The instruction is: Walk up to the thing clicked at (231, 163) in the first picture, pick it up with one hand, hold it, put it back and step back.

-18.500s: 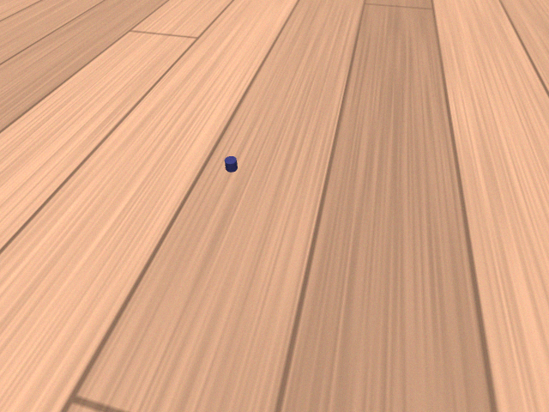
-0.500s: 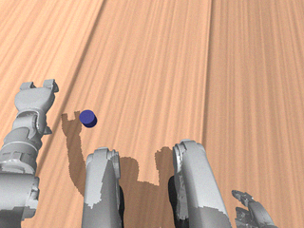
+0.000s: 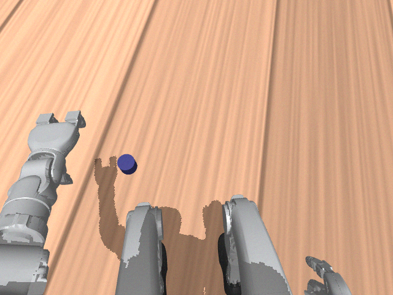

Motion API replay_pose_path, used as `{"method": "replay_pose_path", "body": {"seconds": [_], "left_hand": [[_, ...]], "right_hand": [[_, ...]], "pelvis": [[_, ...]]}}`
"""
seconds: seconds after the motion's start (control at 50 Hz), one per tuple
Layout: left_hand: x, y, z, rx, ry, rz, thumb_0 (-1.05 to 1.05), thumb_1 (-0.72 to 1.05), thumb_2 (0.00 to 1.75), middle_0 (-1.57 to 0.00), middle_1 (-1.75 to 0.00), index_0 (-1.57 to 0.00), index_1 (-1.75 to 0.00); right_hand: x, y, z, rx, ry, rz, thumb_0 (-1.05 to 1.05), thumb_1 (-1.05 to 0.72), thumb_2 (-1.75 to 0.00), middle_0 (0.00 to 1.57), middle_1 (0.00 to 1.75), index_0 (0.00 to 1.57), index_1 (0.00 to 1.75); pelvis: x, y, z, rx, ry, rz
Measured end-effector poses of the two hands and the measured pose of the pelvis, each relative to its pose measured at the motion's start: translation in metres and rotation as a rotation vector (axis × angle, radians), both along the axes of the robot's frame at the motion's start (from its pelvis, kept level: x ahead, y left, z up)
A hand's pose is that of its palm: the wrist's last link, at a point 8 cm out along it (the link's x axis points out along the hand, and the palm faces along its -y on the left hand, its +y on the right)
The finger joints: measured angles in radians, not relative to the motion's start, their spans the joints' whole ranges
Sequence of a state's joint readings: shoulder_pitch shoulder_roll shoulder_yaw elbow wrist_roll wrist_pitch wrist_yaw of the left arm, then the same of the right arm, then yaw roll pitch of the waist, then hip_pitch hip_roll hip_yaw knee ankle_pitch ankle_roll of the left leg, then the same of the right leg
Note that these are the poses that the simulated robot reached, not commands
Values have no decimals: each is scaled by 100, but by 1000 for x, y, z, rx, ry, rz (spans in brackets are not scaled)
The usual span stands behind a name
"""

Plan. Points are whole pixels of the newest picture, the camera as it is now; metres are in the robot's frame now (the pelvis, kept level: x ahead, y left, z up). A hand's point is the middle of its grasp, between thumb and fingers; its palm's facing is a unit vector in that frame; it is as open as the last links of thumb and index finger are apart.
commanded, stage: go down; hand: left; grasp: from above
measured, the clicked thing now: (127, 164) +0.51 +0.23 -0.47
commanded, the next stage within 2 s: approach in 1.74 s
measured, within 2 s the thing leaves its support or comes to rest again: neither
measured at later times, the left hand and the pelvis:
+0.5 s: hand (51, 151) +0.41 +0.29 -0.04, palm faces -0.42 -0.02 -0.91, open 13.7 cm; pelvis +0.02 +0.00 +0.06, yaw +1 degrees
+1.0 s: hand (46, 147) +0.41 +0.29 -0.03, palm faces -0.42 -0.03 -0.91, open 13.8 cm; pelvis +0.04 +0.01 +0.08, yaw +1 degrees
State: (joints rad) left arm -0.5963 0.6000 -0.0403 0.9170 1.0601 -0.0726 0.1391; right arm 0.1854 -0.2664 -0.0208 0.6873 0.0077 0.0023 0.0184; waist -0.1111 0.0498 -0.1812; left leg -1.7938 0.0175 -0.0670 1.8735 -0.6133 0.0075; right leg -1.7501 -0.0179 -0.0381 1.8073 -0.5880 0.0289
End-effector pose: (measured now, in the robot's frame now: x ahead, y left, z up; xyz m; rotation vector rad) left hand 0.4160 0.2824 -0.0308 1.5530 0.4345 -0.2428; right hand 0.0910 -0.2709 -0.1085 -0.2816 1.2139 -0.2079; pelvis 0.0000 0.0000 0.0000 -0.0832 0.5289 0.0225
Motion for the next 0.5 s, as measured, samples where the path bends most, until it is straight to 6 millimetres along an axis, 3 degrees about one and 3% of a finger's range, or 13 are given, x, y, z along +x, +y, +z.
{"method": "replay_pose_path", "body": {"seconds": [0.16,0.5], "left_hand": [[-9,-2,12,-29,41,-18,0,-49,96,-7,-108,-8,-107],[-5,6,45,-5,6,6,0,-44,90,-6,-111,-10,-107]], "right_hand": [[7,1,20,0,-3,3,1,-90,-90,20,30,21,30],[21,3,53,-6,-2,-15,1,-90,-90,20,30,20,30]], "pelvis": [[8,0,21,8,-3,4],[20,2,55,8,-14,8]]}}
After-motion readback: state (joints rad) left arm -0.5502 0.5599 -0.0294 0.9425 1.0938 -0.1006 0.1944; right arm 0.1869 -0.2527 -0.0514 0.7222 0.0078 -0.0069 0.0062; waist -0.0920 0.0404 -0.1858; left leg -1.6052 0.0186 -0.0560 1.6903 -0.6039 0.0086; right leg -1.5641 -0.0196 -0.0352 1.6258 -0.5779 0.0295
